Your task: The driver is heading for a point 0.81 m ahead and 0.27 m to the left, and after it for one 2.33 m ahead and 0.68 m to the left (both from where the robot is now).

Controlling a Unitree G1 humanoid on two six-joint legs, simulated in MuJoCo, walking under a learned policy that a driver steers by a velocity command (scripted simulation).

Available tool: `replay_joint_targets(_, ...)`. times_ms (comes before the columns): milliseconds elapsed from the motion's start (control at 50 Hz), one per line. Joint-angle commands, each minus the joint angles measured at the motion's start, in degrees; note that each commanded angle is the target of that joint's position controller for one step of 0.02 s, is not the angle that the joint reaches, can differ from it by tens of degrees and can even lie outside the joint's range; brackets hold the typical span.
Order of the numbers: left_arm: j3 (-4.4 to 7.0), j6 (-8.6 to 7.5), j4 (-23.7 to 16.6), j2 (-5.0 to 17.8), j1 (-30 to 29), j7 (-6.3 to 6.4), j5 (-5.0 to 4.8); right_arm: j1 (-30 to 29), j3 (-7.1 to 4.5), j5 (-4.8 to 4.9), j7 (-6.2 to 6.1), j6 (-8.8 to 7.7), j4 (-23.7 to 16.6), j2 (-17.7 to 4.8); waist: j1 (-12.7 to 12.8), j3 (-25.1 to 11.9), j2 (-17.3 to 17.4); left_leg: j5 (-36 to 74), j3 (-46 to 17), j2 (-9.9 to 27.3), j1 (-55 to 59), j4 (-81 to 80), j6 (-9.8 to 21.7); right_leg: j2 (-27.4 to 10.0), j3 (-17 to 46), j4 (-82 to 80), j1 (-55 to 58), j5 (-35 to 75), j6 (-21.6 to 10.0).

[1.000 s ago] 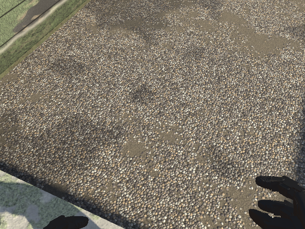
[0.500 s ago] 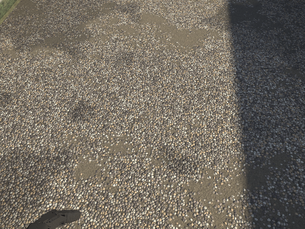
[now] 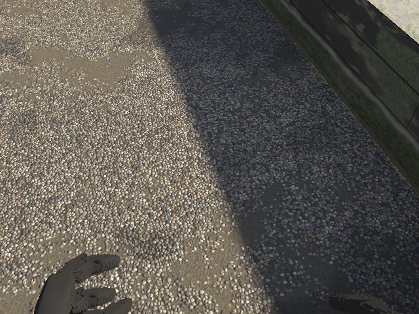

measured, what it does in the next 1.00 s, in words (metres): lifts its right foot, turning left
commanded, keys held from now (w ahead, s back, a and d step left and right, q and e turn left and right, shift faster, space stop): w+q+shift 0.72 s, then q+shift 0.14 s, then shift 0.04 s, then e+shift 0.10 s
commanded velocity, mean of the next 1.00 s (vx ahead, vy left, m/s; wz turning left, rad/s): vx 0.88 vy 0.00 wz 0.64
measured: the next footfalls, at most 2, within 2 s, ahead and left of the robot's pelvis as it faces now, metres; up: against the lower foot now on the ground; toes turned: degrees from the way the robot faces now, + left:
right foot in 1.28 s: +0.02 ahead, -0.04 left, +0.00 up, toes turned +38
left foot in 1.42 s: -0.01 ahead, +0.16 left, +0.00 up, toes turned +32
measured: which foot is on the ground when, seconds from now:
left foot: down 0.00-1.00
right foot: down 0.00-0.88, up 0.90-1.00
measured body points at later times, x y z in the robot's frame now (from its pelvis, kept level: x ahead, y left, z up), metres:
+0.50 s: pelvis +0.00 -0.02 +0.01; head +0.02 +0.01 +0.46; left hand +0.18 +0.25 -0.05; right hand +0.29 -0.17 -0.04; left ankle +0.04 +0.12 -0.71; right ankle +0.04 -0.08 -0.71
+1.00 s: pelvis -0.04 +0.02 -0.01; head -0.06 +0.06 +0.43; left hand -0.01 +0.35 -0.10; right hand +0.23 -0.11 -0.08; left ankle +0.00 +0.13 -0.71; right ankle +0.04 -0.09 -0.63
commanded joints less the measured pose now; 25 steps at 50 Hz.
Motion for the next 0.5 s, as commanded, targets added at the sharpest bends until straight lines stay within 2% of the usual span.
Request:
replay_joint_targets(20,-0.21,-1.33,-6.04,0.52,-7.05,-1.58,0.43,-10.37,-1.31,2.05,0.59,-1.07,-5.33,-5.93,3.1,-6.8,5.02,3.44,-13.07,7.95,0.94,-19.6,4.15,-5.88,-2.2,-9.07,10.58,7.46,1.47)
replay_joint_targets(40,-0.5,-1.0,-5.73,0.33,-5.89,-1.85,0.78,-11.71,-1.28,2.14,0.83,-1.2,-5.04,-5.39,5.06,-7.01,3.56,4.32,-8.68,5.25,2.35,-18.19,2.76,-6.27,-0.98,-9.93,12.26,7.5,1.14)
replay_joint_targets(80,-0.73,-0.34,-5.37,1.94,-5.98,-1.44,1.91,-11.15,-1.39,2.52,1.61,-1.04,-4.11,-4.37,5.45,-7.02,-1.04,10.64,-5.46,1.73,6.82,-13.79,1.74,-8.83,0.95,-14.01,11.83,7.18,0.53)
replay_joint_targets(100,-1.0,-0.21,-5.35,2.88,-5.45,-1.19,3.01,-9.51,-1.31,1.87,1.74,-0.74,-3.56,-4.46,5.66,-6.48,-3.63,15.47,-4.79,1.25,8.95,-11.71,1.3,-9.73,2.17,-15.29,9.75,9.08,0.6)
replay_joint_targets(140,-1.18,-0.49,-5.48,3.26,-6.64,-0.81,2.95,-7.31,-1.42,1.84,1.9,-0.55,-2.76,-4.62,4.59,-5.75,-5.88,15.21,-4.87,0.78,9.69,-11.39,1.32,-10.74,3.21,-17.45,8.94,7.96,1.36)
replay_joint_targets(160,-1.25,-0.7,-5.59,3.43,-7.2,-0.61,2.67,-8.1,-1.66,2.48,1.53,-0.17,-2.97,-4.58,4.59,-4.54,-6.4,14.19,-5.46,0.61,8.71,-12.12,1.1,-11.03,3.67,-18.97,9.3,7.96,2.22)
replay_joint_targets(240,-1.5,-1.57,-6.03,2.41,-8.68,-0.21,2.51,-7.48,-2.01,2.45,1.35,0.4,-2.24,-4.98,3.43,-4.78,-4.86,13.4,-7.13,-0.04,8.39,-12.25,1.32,-11.39,1.75,-19.87,11.01,6.05,3.28)
replay_joint_targets(280,-1.25,-1.91,-6.06,2.33,-8.02,-0.17,2.57,-7.89,-2.04,2.42,1.38,0.56,-2.38,-4.9,2.99,-5.09,-3.21,14.07,-7.67,-0.31,7.83,-11.96,1.7,-11.71,0.38,-19.54,11.96,5.61,3.71)
replay_joint_targets(300,-1.61,-2.06,-6.55,0.73,-8.55,-0.24,2.51,-8.12,-2.02,2.21,1.29,0.79,-2.36,-4.53,3.03,-5.51,-2.34,13.96,-8.17,-0.35,6.19,-11.84,1.49,-11.67,-0.78,-18.41,14.14,7.56,3.96)
replay_joint_targets(400,-0.16,-2.26,-6.45,2.28,-7.02,0.38,2.77,-9.05,-2.83,2.97,1.61,1.33,-2.91,-5.91,2.03,-6.19,-1.09,14.22,-9.29,-1.29,2.97,-10.28,2.63,-12.52,-4.96,-16.24,16.82,8.73,4.54)
replay_joint_targets(420,0.1,-2.21,-6.43,2.3,-6.51,0.51,2.71,-8.96,-2.93,2.96,1.68,1.36,-2.94,-6.08,1.94,-6.71,-0.46,15.04,-9.56,-1.44,2.52,-10.02,2.94,-12.57,-6.23,-15.46,17.39,8.98,4.62)
replay_joint_targets(440,-0.09,-2.22,-6.21,1.59,-6.21,0.6,3.07,-9.16,-2.78,2.8,1.89,1.68,-3.18,-5.72,1.59,-7.16,-0.52,15.22,-10.16,-1.8,2.05,-9.94,3.3,-12.46,-7.79,-15.03,17.77,8.75,4.63)
replay_joint_targets(500,0.56,-2.17,-5.85,1.96,-4.51,0.59,3.01,-9.72,-3.0,2.88,1.98,2.47,-3.88,-6.55,1.46,-7.43,1.16,18.66,-11.45,-2.51,-0.56,-9.25,4.34,-12.28,-10.91,-12.55,18.66,8.32,4.58)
